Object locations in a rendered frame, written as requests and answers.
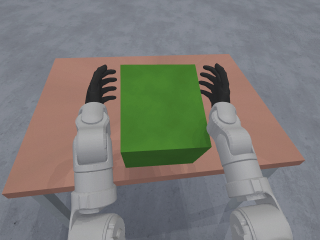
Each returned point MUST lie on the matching left robot hand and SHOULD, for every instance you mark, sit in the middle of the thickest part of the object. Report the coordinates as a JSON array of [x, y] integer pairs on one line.
[[95, 90]]

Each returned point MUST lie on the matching right robot upper arm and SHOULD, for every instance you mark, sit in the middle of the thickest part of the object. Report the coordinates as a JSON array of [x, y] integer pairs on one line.
[[259, 222]]

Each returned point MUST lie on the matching carton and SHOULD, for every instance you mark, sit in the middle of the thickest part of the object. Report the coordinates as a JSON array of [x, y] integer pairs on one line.
[[162, 116]]

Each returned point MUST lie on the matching robot left forearm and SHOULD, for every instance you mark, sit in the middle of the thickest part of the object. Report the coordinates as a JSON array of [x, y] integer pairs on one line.
[[94, 187]]

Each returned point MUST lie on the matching left robot upper arm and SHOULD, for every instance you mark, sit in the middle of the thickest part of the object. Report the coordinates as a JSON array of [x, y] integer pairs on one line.
[[98, 226]]

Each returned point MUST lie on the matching right robot hand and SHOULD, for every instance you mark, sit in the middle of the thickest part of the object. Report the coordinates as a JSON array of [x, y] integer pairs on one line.
[[220, 87]]

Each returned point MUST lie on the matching robot right forearm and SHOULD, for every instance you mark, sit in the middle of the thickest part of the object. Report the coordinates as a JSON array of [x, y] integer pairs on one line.
[[245, 181]]

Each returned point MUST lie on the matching table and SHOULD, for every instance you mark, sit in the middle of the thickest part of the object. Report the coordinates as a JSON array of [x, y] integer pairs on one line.
[[44, 162]]

